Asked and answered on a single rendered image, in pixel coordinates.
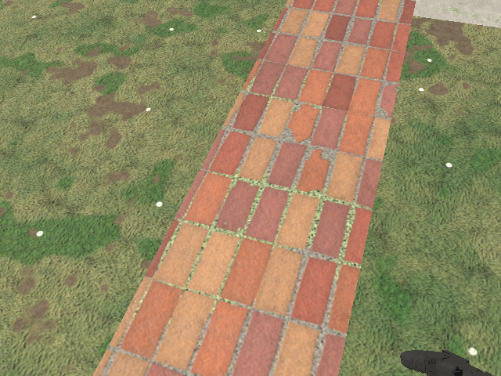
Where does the right robot hand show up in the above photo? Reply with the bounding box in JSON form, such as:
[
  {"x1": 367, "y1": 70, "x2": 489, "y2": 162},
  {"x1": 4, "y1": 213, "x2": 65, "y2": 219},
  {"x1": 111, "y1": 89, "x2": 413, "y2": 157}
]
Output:
[{"x1": 400, "y1": 350, "x2": 492, "y2": 376}]

